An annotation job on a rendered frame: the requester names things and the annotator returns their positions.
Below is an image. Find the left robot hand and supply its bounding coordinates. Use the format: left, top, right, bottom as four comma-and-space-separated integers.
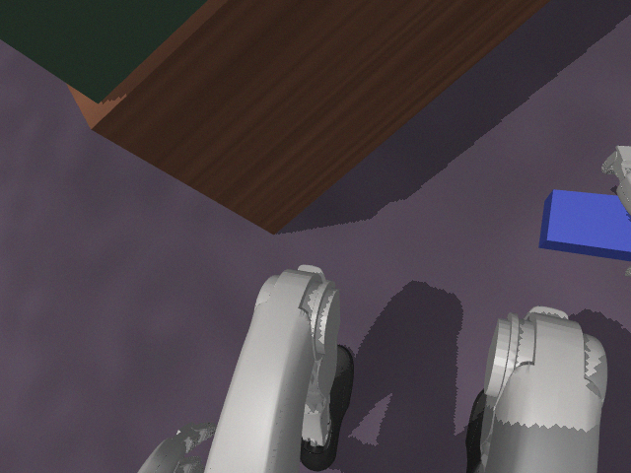
138, 422, 217, 473

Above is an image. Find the carton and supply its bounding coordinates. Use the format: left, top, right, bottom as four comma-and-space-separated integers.
538, 189, 631, 261

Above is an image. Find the right robot foot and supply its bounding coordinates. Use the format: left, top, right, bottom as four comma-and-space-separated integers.
465, 389, 487, 473

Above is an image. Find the left robot foot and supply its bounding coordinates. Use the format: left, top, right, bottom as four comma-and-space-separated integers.
300, 345, 354, 471

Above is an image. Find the right robot hand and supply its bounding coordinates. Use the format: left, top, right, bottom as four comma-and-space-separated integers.
601, 146, 631, 277

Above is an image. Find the bed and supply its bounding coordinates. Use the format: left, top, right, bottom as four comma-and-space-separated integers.
0, 0, 550, 235

